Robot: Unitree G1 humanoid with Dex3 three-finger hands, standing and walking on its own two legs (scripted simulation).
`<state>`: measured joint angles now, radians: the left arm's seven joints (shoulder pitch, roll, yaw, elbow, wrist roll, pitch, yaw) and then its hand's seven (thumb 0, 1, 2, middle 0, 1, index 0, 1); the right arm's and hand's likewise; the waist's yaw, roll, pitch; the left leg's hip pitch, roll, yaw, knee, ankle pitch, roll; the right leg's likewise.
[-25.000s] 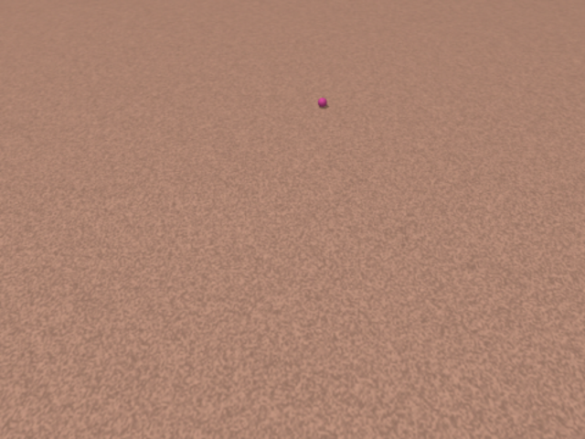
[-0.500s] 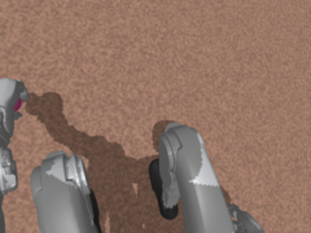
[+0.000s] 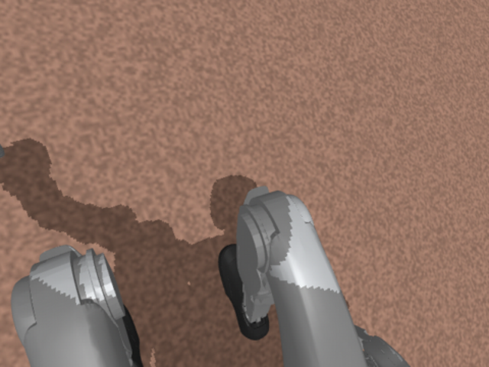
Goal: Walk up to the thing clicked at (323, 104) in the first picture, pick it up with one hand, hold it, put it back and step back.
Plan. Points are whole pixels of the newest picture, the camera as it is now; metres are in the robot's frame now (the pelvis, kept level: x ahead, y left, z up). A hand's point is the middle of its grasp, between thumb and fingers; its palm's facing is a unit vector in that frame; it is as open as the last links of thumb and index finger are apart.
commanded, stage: rest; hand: left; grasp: from above
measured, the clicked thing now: out of the picture +0.47 +0.31 -0.24
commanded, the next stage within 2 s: open in 1.24 s
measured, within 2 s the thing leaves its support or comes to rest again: rests again in 0.66 s
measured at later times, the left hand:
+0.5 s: hand out of the picture +0.45 +0.30 -0.23, palm faces -0.44 -0.12 -0.89, open 6.5 cm
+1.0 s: hand out of the picture +0.45 +0.30 -0.25, palm faces -0.45 -0.12 -0.88, open 6.5 cm
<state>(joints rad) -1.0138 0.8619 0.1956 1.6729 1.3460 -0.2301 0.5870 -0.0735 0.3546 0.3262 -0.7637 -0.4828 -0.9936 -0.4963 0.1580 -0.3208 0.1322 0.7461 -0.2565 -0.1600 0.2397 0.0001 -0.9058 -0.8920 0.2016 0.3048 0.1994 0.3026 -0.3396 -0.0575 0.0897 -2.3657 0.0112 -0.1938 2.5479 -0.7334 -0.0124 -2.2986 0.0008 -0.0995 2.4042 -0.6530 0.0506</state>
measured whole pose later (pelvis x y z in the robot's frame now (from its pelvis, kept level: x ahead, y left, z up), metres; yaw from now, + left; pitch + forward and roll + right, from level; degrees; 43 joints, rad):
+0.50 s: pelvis +0.00 +0.00 +0.00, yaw -2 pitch +29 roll -12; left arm -1.05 0.93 0.19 1.77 1.35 -0.22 0.64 -0.07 0.36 0.32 -0.76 -0.48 -1.00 -0.49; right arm 0.12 -0.33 0.20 0.73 -0.29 -0.22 0.28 0.00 -0.91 -0.90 0.20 0.30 0.20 0.30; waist -0.38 -0.09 0.13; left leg -2.36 0.02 -0.22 2.58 -0.74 -0.01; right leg -2.28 0.01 -0.12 2.41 -0.65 0.06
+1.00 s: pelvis +0.00 +0.01 +0.00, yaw -3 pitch +27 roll -13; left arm -1.05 0.98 0.16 1.80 1.34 -0.23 0.67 -0.07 0.34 0.35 -0.77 -0.48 -1.00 -0.50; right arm 0.10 -0.35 0.25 0.71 -0.29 -0.25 0.30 0.00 -0.91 -0.90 0.20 0.30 0.20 0.30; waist -0.39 -0.12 0.17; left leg -2.35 0.02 -0.24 2.59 -0.74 0.00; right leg -2.26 0.02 -0.14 2.40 -0.64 0.07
